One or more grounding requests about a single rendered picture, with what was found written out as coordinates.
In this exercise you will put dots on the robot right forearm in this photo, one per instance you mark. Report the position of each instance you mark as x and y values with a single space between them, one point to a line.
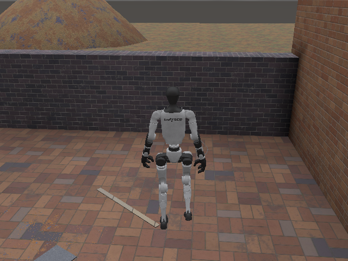
199 148

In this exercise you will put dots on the robot left forearm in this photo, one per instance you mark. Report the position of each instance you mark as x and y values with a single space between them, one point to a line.
147 146

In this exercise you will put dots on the right robot upper arm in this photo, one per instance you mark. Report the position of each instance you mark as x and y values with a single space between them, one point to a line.
192 124

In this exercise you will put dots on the left robot upper arm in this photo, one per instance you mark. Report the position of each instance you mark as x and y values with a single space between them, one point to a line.
153 124

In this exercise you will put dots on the robot right thigh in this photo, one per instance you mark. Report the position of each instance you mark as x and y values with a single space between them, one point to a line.
186 165

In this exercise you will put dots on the left robot hand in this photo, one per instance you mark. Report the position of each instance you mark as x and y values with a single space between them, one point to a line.
144 160

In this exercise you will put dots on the robot left thigh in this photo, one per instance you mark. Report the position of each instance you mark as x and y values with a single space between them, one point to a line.
161 164

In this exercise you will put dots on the robot thigh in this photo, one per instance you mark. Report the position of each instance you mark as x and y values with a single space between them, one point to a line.
186 165
161 164

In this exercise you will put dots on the right robot hand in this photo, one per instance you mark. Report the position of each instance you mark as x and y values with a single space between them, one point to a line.
202 166

